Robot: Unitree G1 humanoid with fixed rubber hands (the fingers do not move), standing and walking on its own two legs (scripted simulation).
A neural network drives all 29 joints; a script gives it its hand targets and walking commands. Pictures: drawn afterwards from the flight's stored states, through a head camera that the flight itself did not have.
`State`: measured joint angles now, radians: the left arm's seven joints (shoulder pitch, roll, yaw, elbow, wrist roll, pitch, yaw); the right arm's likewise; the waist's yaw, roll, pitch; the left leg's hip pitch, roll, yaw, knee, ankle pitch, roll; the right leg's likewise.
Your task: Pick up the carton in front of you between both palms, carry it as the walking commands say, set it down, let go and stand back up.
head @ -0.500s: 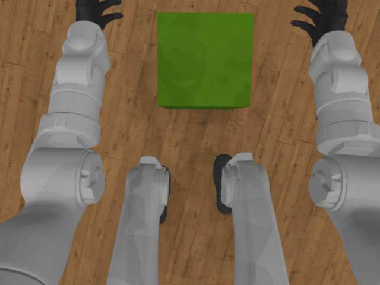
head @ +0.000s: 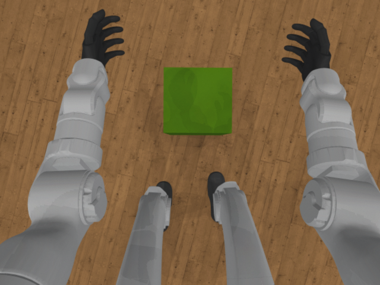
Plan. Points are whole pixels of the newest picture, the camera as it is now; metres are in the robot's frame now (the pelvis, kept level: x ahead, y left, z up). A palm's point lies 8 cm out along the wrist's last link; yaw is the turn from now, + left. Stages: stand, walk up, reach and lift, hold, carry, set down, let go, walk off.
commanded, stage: let go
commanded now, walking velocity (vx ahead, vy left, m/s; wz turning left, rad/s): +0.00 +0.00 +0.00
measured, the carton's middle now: (196, 106) +0.48 -0.03 -0.50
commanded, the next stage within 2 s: stand in 1.26 s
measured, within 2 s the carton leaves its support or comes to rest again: neither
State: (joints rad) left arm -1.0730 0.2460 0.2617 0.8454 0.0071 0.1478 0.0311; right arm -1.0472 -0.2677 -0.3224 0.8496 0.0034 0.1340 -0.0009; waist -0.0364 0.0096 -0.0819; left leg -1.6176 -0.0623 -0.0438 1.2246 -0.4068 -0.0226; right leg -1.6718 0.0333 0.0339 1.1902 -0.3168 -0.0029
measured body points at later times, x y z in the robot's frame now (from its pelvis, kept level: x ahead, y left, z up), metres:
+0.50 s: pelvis +0.07 +0.00 +0.11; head +0.24 -0.01 +0.52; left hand +0.38 +0.20 +0.00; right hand +0.35 -0.25 +0.01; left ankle +0.06 +0.12 -0.59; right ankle +0.09 -0.11 -0.59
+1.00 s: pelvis +0.09 +0.02 +0.15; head +0.11 +0.01 +0.60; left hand +0.27 +0.24 +0.07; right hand +0.25 -0.22 +0.07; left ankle +0.06 +0.12 -0.59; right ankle +0.09 -0.11 -0.59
